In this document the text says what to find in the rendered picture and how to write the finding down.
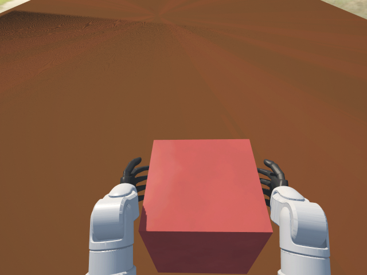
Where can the left robot forearm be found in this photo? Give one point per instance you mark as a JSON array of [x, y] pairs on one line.
[[112, 232]]

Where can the left robot hand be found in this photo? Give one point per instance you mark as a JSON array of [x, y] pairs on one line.
[[129, 175]]

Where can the right robot hand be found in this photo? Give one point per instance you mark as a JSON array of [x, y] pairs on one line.
[[277, 178]]

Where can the right robot forearm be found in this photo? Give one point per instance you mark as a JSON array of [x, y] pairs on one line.
[[303, 233]]

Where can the carton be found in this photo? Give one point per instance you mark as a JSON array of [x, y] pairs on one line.
[[204, 209]]

